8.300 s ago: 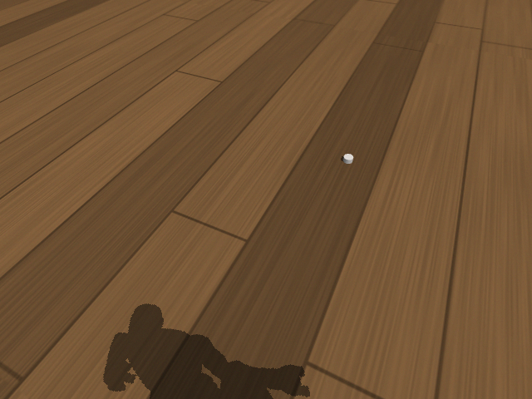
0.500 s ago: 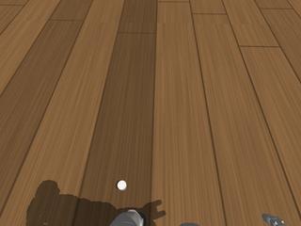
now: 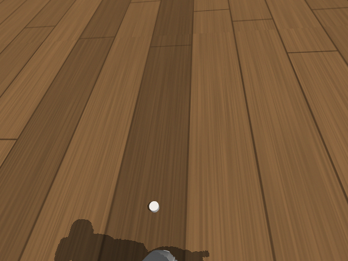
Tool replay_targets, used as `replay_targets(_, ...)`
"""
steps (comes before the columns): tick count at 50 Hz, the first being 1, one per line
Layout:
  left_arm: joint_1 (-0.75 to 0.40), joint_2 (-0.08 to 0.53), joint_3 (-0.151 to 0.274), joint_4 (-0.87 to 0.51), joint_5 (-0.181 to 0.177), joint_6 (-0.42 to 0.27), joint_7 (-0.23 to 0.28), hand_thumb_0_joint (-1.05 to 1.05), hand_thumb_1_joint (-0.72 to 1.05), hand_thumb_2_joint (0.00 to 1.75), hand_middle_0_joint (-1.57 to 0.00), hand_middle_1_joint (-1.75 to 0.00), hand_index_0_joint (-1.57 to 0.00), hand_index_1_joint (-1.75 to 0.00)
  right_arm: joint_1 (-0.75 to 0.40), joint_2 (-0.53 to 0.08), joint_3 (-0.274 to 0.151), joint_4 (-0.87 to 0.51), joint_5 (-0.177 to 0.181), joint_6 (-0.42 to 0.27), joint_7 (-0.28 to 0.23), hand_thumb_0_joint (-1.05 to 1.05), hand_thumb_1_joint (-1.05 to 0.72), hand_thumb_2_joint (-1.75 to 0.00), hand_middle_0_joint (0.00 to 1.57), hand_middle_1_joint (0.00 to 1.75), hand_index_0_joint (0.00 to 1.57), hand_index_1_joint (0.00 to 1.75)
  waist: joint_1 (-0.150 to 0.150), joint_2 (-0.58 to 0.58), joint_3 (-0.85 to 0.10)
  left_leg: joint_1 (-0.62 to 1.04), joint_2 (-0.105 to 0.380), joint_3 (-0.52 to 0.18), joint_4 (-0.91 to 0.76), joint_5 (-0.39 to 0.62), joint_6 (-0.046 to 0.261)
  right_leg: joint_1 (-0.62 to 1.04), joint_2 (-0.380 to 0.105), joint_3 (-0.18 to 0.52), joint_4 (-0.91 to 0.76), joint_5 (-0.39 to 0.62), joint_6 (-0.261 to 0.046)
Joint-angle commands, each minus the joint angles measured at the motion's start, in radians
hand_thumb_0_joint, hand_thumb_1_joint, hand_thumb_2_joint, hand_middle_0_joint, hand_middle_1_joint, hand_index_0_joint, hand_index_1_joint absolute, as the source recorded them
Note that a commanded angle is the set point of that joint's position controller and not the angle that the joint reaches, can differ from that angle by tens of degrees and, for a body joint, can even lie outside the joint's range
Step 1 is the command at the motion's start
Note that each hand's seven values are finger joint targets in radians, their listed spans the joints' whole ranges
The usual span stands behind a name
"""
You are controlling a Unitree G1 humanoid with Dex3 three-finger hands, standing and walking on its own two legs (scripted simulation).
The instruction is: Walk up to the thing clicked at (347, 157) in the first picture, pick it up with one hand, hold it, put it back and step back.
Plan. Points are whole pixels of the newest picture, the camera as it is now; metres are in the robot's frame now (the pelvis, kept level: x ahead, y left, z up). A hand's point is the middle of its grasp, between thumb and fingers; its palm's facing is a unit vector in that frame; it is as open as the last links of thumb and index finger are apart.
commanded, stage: walk up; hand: left
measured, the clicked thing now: (154, 206) +0.47 +0.24 -0.74
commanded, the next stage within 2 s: stand in 1.02 s
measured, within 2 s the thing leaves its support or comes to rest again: neither
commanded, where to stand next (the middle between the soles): +0.07 +0.01 m, yaw +0 degrees
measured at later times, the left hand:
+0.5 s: hand out of the picture +0.13 +0.27 -0.15, palm faces -0.01 -0.93 -0.38, open 7.4 cm
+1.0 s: hand out of the picture +0.08 +0.30 -0.15, palm faces -0.05 -0.92 -0.40, open 7.4 cm
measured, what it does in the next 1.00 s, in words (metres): steps on the spot: left foot, then right foot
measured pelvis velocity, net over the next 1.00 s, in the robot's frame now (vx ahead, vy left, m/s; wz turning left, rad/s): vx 0.01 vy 0.02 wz -0.01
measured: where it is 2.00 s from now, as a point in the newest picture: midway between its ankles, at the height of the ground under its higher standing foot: outside the picture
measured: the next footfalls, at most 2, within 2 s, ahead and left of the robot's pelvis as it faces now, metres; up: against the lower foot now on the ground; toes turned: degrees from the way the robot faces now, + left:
left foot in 0.10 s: +0.03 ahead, +0.13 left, +0.00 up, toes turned +3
right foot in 0.46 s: +0.19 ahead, -0.12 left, +0.00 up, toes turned +1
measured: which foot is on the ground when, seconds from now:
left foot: up 0.00-0.08, down 0.10-1.00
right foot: down 0.00-0.12, up 0.14-0.44, down 0.46-0.74, up 0.76-0.98, down 1.00-1.00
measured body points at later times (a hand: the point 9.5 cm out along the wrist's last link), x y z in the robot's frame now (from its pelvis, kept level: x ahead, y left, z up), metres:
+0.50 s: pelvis +0.03 +0.00 -0.01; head +0.07 +0.00 +0.44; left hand +0.13 +0.32 -0.12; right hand +0.09 -0.32 -0.13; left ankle -0.02 +0.14 -0.71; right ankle +0.15 -0.12 -0.72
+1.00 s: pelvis +0.01 +0.02 +0.00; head +0.04 +0.03 +0.45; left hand +0.08 +0.35 -0.12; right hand +0.06 -0.31 -0.11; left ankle -0.01 +0.13 -0.72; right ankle +0.02 -0.10 -0.72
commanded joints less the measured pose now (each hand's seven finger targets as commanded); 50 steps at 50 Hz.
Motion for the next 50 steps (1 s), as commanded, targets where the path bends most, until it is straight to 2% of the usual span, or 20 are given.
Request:
replay_targets(1,0.129,0.342,0.112,-0.067,-0.001,-0.033,-0.008,0.0,0.9,0.9,-0.2,-0.3,-0.2,-0.3,-0.106,-0.167,-0.036,-0.132,-0.014,-0.08,0.018,0.0,-0.9,-0.9,0.2,0.3,0.2,0.3,0.101,-0.302,-0.094,-0.141,0.057,0.069,-0.385,-0.129,0.029,0.333,-0.238,0.386,-0.356,-0.396,-0.203)
replay_targets(4,-0.005,0.32,0.085,-0.101,-0.011,-0.013,-0.026,0.0,0.9,0.9,-0.2,-0.3,-0.2,-0.3,0.192,-0.143,-0.051,-0.013,-0.012,-0.106,0.013,0.0,-0.9,-0.9,0.2,0.3,0.2,0.3,-0.088,-0.185,-0.127,0.37,0.002,0.2,-0.705,0.117,0.069,-0.006,-0.111,0.139,-0.218,-0.33,-0.116)
replay_targets(5,-0.024,0.242,0.057,-0.125,-0.005,-0.004,-0.025,0.0,0.9,0.9,-0.2,-0.3,-0.2,-0.3,0.32,-0.186,-0.074,0.024,-0.023,-0.116,0.0,0.0,-0.9,-0.9,0.2,0.3,0.2,0.3,-0.16,0.017,-0.125,0.612,0.045,0.053,-0.773,0.049,0.098,-0.271,-0.026,0.035,0.065,-0.369,-0.064)
replay_targets(6,-0.049,0.139,0.03,-0.166,-0.021,-0.004,-0.027,0.0,0.9,0.9,-0.2,-0.3,-0.2,-0.3,0.322,-0.267,-0.085,-0.011,-0.047,-0.126,-0.01,0.0,-0.9,-0.9,0.2,0.3,0.2,0.3,-0.153,0.227,-0.063,0.637,0.31,-0.459,-0.895,-0.351,0.153,-0.583,0.109,-0.013,0.373,-0.334,-0.003)
replay_targets(7,-0.141,0.228,0.045,-0.178,-0.027,-0.016,-0.019,0.0,0.9,0.9,-0.2,-0.3,-0.2,-0.3,0.269,-0.362,-0.095,-0.048,-0.029,-0.131,-0.009,0.0,-0.9,-0.9,0.2,0.3,0.2,0.3,-0.167,0.119,0.068,0.394,0.502,-0.733,-0.994,-0.541,0.282,-0.634,0.037,0.173,0.357,-0.233,0.002)
replay_targets(9,-0.053,0.271,0.053,-0.11,-0.039,-0.028,-0.038,0.0,0.9,0.9,-0.2,-0.3,-0.2,-0.3,0.138,-0.278,-0.063,-0.063,-0.011,-0.154,-0.016,0.0,-0.9,-0.9,0.2,0.3,0.2,0.3,-0.061,-0.034,0.109,0.354,0.392,-0.462,-0.938,-0.29,0.255,-0.497,-0.005,0.222,0.349,-0.04,-0.006)
replay_targets(13,0.034,0.244,0.053,-0.026,-0.038,-0.021,-0.054,0.0,0.9,0.9,-0.2,-0.3,-0.2,-0.3,0.095,-0.217,-0.034,-0.082,-0.006,-0.17,-0.025,0.0,-0.9,-0.9,0.2,0.3,0.2,0.3,-0.031,0.071,0.052,0.175,0.288,-0.102,-0.88,0.12,0.209,-0.207,0.0,0.122,0.229,0.071,0.035)
replay_targets(18,-0.054,0.203,0.034,0.0,-0.064,-0.015,-0.027,0.0,0.9,0.9,-0.2,-0.3,-0.2,-0.3,0.049,-0.198,-0.016,-0.08,0.001,-0.115,-0.034,0.0,-0.9,-0.9,0.2,0.3,0.2,0.3,-0.03,0.178,0.011,0.096,0.241,0.028,-0.675,0.633,0.191,0.059,0.039,0.003,0.015,0.142,0.029)
replay_targets(21,-0.024,0.214,0.031,0.046,-0.053,-0.028,-0.005,0.0,0.9,0.9,-0.2,-0.3,-0.2,-0.3,0.041,-0.159,-0.005,-0.075,0.027,-0.075,-0.04,0.0,-0.9,-0.9,0.2,0.3,0.2,0.3,0.001,0.057,-0.063,0.09,0.173,0.068,-0.45,0.563,0.137,0.216,0.077,-0.017,-0.18,0.275,0.011)
replay_targets(22,-0.016,0.254,0.038,0.045,-0.045,-0.035,-0.002,0.0,0.9,0.9,-0.2,-0.3,-0.2,-0.3,0.093,-0.127,0.008,-0.064,0.034,-0.072,-0.041,0.0,-0.9,-0.9,0.2,0.3,0.2,0.3,0.0,-0.068,-0.103,0.036,0.133,0.077,-0.338,0.409,0.107,0.297,-0.01,0.093,-0.197,0.495,-0.009)
replay_targets(23,-0.011,0.301,0.047,0.033,-0.041,-0.042,0.003,0.0,0.9,0.9,-0.2,-0.3,-0.2,-0.3,0.152,-0.086,0.024,-0.064,0.041,-0.075,-0.046,0.0,-0.9,-0.9,0.2,0.3,0.2,0.3,-0.015,-0.238,-0.181,-0.002,0.057,0.089,-0.161,0.104,0.072,0.334,-0.22,0.368,-0.278,0.612,-0.095)
replay_targets(24,-0.041,0.313,0.04,0.024,-0.054,-0.04,0.004,0.0,0.9,0.9,-0.2,-0.3,-0.2,-0.3,0.164,-0.125,0.011,-0.038,0.036,-0.055,-0.058,0.0,-0.9,-0.9,0.2,0.3,0.2,0.3,-0.018,-0.235,-0.235,0.096,0.046,0.01,-0.081,-0.166,0.074,0.214,-0.312,0.512,-0.294,0.501,-0.221)
replay_targets(28,-0.164,0.298,0.034,0.009,-0.033,-0.012,0.016,0.0,0.9,0.9,-0.2,-0.3,-0.2,-0.3,0.153,-0.159,-0.006,0.025,0.029,-0.047,-0.053,0.0,-0.9,-0.9,0.2,0.3,0.2,0.3,-0.046,-0.25,-0.196,0.1,0.067,0.039,-0.106,-0.099,0.05,0.053,-0.196,0.333,-0.3,0.081,-0.161)
replay_targets(34,-0.197,0.29,0.034,0.016,-0.043,0.013,0.022,0.0,0.9,0.9,-0.2,-0.3,-0.2,-0.3,0.144,-0.149,-0.016,0.066,-0.012,-0.047,-0.029,0.0,-0.9,-0.9,0.2,0.3,0.2,0.3,-0.056,-0.229,-0.207,0.221,0.05,0.129,-0.457,0.072,0.055,-0.048,-0.179,0.28,-0.23,0.037,-0.12)
replay_targets(35,-0.194,0.265,0.028,0.018,-0.049,0.017,0.023,0.0,0.9,0.9,-0.2,-0.3,-0.2,-0.3,0.144,-0.161,-0.024,0.069,-0.024,-0.05,-0.028,0.0,-0.9,-0.9,0.2,0.3,0.2,0.3,-0.066,-0.18,-0.201,0.241,0.067,0.075,-0.546,0.069,0.074,-0.086,-0.16,0.266,-0.171,0.0,-0.086)
replay_targets(37,-0.242,0.241,0.033,0.018,-0.058,0.017,0.036,0.0,0.9,0.9,-0.2,-0.3,-0.2,-0.3,-0.037,-0.307,-0.055,0.006,-0.028,-0.048,-0.017,0.0,-0.9,-0.9,0.2,0.3,0.2,0.3,-0.069,0.211,-0.077,0.017,0.396,-0.399,-0.822,-0.021,0.263,-0.167,0.106,0.059,0.254,-0.256,-0.002)
replay_targets(38,-0.215,0.249,0.039,0.032,-0.051,0.016,0.041,0.0,0.9,0.9,-0.2,-0.3,-0.2,-0.3,-0.09,-0.291,-0.054,-0.018,-0.037,-0.058,-0.019,0.0,-0.9,-0.9,0.2,0.3,0.2,0.3,-0.048,0.149,-0.044,0.007,0.425,-0.408,-0.804,0.136,0.294,-0.165,0.107,0.143,0.366,-0.249,-0.006)
replay_targets(41,-0.133,0.205,0.027,0.07,-0.068,0.005,0.024,0.0,0.9,0.9,-0.2,-0.3,-0.2,-0.3,-0.099,-0.183,-0.019,-0.003,-0.029,-0.094,-0.043,0.0,-0.9,-0.9,0.2,0.3,0.2,0.3,0.005,-0.003,-0.111,0.187,0.288,-0.135,-0.642,0.482,0.21,-0.151,0.107,0.166,0.341,-0.134,-0.008)
replay_targets(46,-0.194,0.212,0.015,0.045,-0.025,-0.028,-0.017,0.0,0.9,0.9,-0.2,-0.3,-0.2,-0.3,0.052,-0.254,-0.05,0.013,-0.036,-0.107,-0.022,0.0,-0.9,-0.9,0.2,0.3,0.2,0.3,-0.099,0.121,-0.115,0.417,0.332,-0.211,-0.696,0.128,0.256,-0.167,0.092,0.019,0.03,-0.22,0.013)
replay_targets(50,-0.064,0.21,0.025,0.061,-0.017,-0.055,-0.03,0.0,0.9,0.9,-0.2,-0.3,-0.2,-0.3,0.038,-0.259,-0.056,-0.024,-0.019,-0.106,-0.001,0.0,-0.9,-0.9,0.2,0.3,0.2,0.3,-0.029,0.097,-0.085,0.359,0.328,-0.158,-0.622,0.266,0.247,0.037,0.081,-0.019,-0.261,-0.078,-0.033)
